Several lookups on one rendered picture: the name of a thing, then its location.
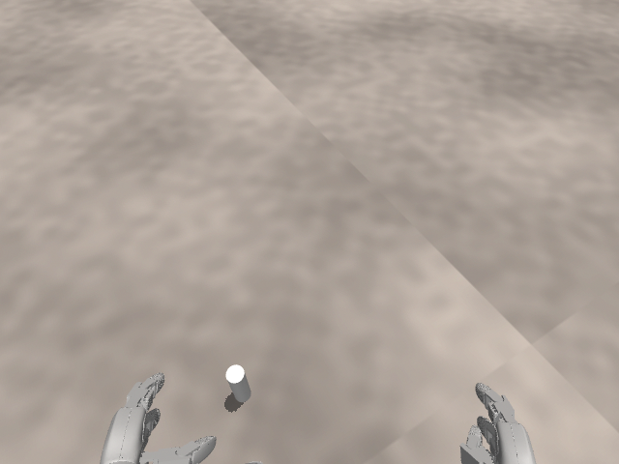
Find right robot hand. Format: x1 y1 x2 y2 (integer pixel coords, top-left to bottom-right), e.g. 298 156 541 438
460 383 536 464

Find left robot hand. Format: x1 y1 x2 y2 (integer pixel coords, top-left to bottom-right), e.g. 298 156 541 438
100 373 217 464

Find can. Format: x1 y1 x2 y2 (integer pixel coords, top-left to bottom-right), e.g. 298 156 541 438
225 364 251 402

